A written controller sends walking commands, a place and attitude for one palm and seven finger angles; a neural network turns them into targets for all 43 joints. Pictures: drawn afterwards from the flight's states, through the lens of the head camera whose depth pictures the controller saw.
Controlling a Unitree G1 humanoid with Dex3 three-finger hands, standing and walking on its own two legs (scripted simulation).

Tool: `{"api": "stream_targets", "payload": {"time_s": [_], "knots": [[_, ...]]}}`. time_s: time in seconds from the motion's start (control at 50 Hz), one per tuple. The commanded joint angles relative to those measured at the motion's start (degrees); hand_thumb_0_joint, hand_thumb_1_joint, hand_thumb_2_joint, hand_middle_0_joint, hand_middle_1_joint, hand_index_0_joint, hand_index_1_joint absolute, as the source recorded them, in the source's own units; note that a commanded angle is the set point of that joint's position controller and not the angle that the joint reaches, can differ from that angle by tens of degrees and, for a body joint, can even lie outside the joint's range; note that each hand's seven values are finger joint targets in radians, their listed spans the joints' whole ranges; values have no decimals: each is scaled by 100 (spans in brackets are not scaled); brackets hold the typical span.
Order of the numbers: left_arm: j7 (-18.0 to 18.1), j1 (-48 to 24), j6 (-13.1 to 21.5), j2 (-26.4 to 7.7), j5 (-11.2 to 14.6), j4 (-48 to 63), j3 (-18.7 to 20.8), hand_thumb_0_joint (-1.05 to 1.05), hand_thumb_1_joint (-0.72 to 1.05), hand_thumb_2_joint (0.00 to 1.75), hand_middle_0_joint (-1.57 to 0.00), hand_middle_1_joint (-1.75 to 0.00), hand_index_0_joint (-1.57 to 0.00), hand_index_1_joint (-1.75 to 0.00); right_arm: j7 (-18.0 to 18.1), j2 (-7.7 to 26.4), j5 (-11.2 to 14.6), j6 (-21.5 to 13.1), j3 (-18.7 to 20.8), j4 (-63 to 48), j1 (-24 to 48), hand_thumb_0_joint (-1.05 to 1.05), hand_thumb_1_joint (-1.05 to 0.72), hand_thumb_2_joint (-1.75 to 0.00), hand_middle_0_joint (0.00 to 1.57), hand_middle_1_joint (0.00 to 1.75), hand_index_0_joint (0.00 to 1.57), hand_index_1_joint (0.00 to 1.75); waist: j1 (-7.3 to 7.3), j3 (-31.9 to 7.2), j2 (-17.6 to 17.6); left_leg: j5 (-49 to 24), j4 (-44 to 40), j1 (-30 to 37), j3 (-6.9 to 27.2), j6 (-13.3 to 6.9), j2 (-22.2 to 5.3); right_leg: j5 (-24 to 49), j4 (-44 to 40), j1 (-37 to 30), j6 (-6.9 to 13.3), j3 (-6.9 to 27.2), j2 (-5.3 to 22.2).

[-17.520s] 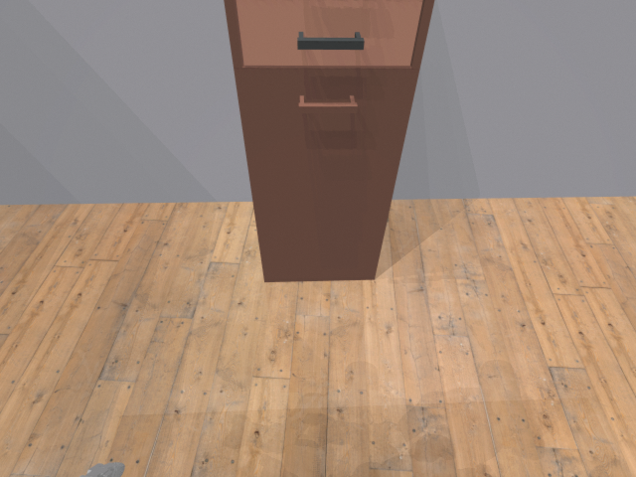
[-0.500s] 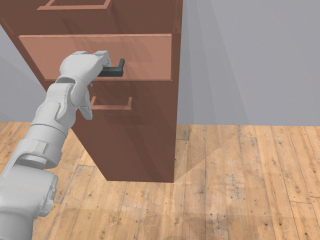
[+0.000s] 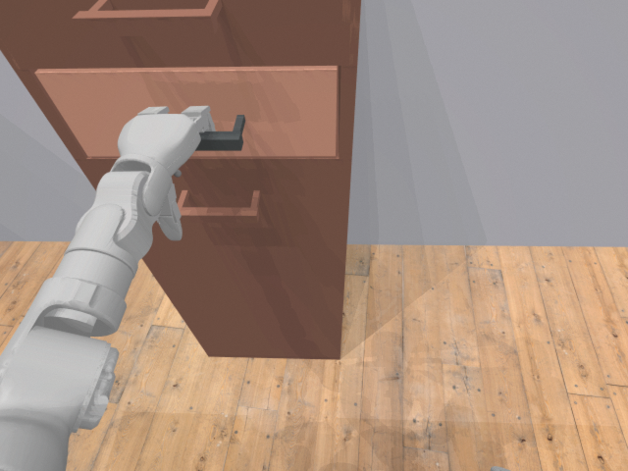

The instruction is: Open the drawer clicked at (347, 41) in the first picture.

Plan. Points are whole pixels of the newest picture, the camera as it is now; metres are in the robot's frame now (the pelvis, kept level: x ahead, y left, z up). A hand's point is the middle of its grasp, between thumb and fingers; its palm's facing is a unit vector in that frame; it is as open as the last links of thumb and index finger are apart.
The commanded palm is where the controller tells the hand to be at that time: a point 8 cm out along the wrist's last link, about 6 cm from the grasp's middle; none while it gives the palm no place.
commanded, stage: lower the fingers behind the handle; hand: left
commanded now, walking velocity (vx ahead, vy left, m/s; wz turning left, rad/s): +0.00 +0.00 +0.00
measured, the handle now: (192, 131) +0.51 +0.18 +0.16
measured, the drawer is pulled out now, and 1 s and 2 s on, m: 0.00 0.00 0.02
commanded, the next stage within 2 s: close the thumb around the handle in 0.10 s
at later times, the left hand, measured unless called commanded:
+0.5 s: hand (191, 171) +0.46 +0.17 +0.14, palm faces +0.00 -0.04 -1.00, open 11.3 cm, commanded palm +0.44 +0.18 +0.20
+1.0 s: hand (188, 173) +0.46 +0.18 +0.14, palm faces -0.02 -0.02 -1.00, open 5.5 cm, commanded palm +0.44 +0.18 +0.20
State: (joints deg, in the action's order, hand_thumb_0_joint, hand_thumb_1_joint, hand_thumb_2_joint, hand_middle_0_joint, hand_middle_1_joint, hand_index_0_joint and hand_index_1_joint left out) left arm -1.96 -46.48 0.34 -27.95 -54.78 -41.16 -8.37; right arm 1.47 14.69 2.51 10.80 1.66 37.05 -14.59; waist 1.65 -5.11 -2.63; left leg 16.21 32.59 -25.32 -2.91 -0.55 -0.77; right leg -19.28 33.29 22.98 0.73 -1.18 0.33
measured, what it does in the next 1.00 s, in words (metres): stands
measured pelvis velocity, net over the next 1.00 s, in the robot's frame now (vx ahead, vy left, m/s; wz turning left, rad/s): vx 0.00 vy -0.01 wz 0.00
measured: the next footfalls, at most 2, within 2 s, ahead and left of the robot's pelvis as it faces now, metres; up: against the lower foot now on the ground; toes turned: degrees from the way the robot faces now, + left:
none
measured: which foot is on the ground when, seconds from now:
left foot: down 0.00-1.00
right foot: down 0.00-1.00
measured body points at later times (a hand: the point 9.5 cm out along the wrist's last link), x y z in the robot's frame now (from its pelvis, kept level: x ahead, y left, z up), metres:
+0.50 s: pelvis +0.00 +0.00 +0.00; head +0.04 -0.02 +0.45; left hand +0.46 +0.17 +0.19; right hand +0.08 -0.26 -0.14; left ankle -0.01 +0.12 -0.73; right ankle -0.03 -0.11 -0.73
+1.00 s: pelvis +0.00 -0.01 +0.00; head +0.03 -0.04 +0.45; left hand +0.45 +0.18 +0.19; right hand +0.10 -0.28 -0.13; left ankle -0.01 +0.12 -0.73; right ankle -0.03 -0.11 -0.73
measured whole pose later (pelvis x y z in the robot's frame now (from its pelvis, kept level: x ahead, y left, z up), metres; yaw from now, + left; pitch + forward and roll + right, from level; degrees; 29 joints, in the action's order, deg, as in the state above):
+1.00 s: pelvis +0.00 -0.01 +0.00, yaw +0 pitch +8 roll +1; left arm -1.9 -47.0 0.7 -27.5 -55.1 -42.0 -9.1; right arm 2.4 15.5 2.8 10.0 1.7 37.3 -14.7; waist 1.6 -4.9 -2.9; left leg 15.7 31.9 -24.5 -2.4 0.3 -1.2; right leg -19.4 33.5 22.5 1.5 -1.6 -0.1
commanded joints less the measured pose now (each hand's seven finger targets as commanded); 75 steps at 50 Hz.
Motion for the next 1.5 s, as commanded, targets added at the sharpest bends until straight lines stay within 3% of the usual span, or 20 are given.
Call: {"api": "stream_targets", "payload": {"time_s": [0.0,0.06,0.12,0.18,0.22,0.28,0.54,0.68,0.74,0.78,0.84,0.88,0.98,1.08,1.16,1.26,1.38,1.42,1.46,1.48], "knots": [[227,-2836,16,-1315,20,905,587,0,-50,30,-30,-120,-30,-120,114,744,0,-183,247,-578,4,0,-90,-90,20,30,20,30,99,-1940,286,-1989,-58,1237,57,-243,169,2176,-314,-535,115,34,-181],[193,-2744,60,-1556,31,814,797,0,-50,30,-30,-120,-30,-120,139,777,-7,-176,228,-605,-12,0,-90,-90,20,30,20,30,48,-2003,367,-2112,-41,1153,43,-240,178,2326,-309,-712,124,44,-162],[193,-2877,81,-1123,-2,866,421,0,-50,30,-30,-120,-30,-120,123,719,10,-184,246,-606,-26,0,-90,-90,20,30,20,30,125,-1914,217,-2016,-39,1241,61,-229,159,2128,-290,-425,123,12,-191],[202,-2992,147,-1335,21,1043,595,0,-50,30,-30,-120,-30,-120,108,745,-4,-187,271,-617,-73,0,-90,-90,20,30,20,30,85,-2146,98,-2147,-4,1356,86,-225,158,2182,-272,-486,135,34,-201],[217,-3013,128,-1063,15,1056,392,0,-39,35,-31,-121,-31,-121,91,717,-12,-191,276,-598,-96,0,-90,-90,20,30,20,30,127,-2097,54,-2222,4,1422,106,-219,145,2165,-247,-360,147,-13,-214],[264,-2943,127,-1128,48,1296,498,0,-22,42,-32,-123,-32,-123,54,712,-18,-195,304,-626,-104,0,-90,-90,20,30,20,30,45,-2396,13,-2541,63,1555,125,-225,155,2377,-199,-493,155,5,-234],[427,-2763,-239,-1267,-79,1055,659,0,51,73,-37,-131,-37,-131,50,723,-3,-173,252,-586,79,0,-90,-90,20,30,20,30,-4,-2082,350,-2199,-84,1255,35,-228,151,2366,-267,-707,135,7,-202],[266,-2828,-134,-1234,-47,1014,534,0,90,90,-40,-135,-40,-135,136,720,31,-217,217,-638,134,0,-90,-90,20,30,20,30,42,-1943,392,-1816,-153,1167,13,-245,197,2187,-377,-760,96,84,-145],[247,-2945,-69,-1075,-12,962,398,0,90,90,-40,-135,-40,-135,152,709,22,-248,224,-607,88,0,-90,-90,20,30,20,30,100,-1864,353,-1719,-144,1235,22,-251,191,2069,-399,-602,91,84,-150],[244,-2915,16,-1418,-35,1043,661,0,90,90,-40,-135,-40,-135,168,726,16,-254,227,-614,72,0,-90,-90,20,30,20,30,37,-2103,306,-1874,-103,1228,10,-257,212,2298,-352,-806,96,125,-136],[225,-2762,38,-1143,18,991,492,0,90,90,-40,-135,-40,-135,156,708,20,-259,228,-627,88,0,-90,-90,20,30,20,30,49,-1938,363,-1893,-100,1195,-7,-246,212,2343,-360,-727,89,91,-138],[248,-2874,64,-1410,27,980,677,0,90,90,-40,-135,-40,-135,163,736,26,-264,224,-607,75,0,-90,-90,20,30,20,30,45,-1977,418,-1872,-91,1123,-3,-254,213,2400,-360,-820,74,129,-129],[274,-3082,51,-1063,41,1098,380,0,90,90,-40,-135,-40,-135,129,713,35,-273,253,-566,34,0,-90,-90,20,30,20,30,129,-2010,236,-1976,-41,1289,14,-244,214,2363,-340,-608,89,103,-158],[267,-2406,11,-1298,67,1352,697,0,90,90,-40,-135,-40,-135,94,711,20,-234,254,-685,146,0,-90,-90,20,30,20,30,-89,-2276,364,-2245,-49,1264,1,-261,239,2744,-280,-1023,102,105,-148],[213,-1912,-66,-1379,118,1505,800,0,90,90,-40,-135,-40,-135,72,753,31,-204,213,-797,320,0,-90,-90,20,30,20,30,-179,-2074,475,-2208,-139,1126,-10,-252,225,2717,-324,-1156,106,87,-139],[194,-1137,-210,-1434,178,2346,962,0,90,90,-40,-135,-40,-135,-18,725,27,-197,222,-981,523,0,-90,-90,20,30,20,30,-356,-2337,341,-2744,-126,1351,-27,-256,200,3150,-271,-1436,111,99,-143],[113,-141,-495,-1491,289,3279,1138,0,90,90,-40,-135,-40,-135,-125,716,48,-207,173,-1105,808,0,-90,-90,20,30,20,30,-467,-2171,312,-3270,-181,1443,-11,-229,167,3533,-240,-1586,70,66,-140],[105,154,-618,-1385,307,3568,1105,0,90,90,-40,-135,-40,-135,-144,701,48,-230,176,-1117,886,0,-90,-90,20,30,20,30,-474,-2171,326,-3417,-171,1592,-12,-231,143,3526,-255,-1524,58,54,-153],[126,-1228,-733,-1264,233,2936,728,0,90,90,-40,-135,-40,-135,-48,761,77,-219,146,-792,739,0,-90,-90,20,30,20,30,-62,-1669,425,-2867,-162,1540,-18,-196,134,3023,-379,-985,72,-11,-188],[129,-1247,-770,-1289,180,2894,742,0,90,90,-40,-135,-40,-135,-29,746,87,-239,162,-782,732,0,-90,-90,20,30,20,30,-148,-1761,380,-2837,-160,1596,5,-196,142,2919,-377,-947,79,7,-221]]}}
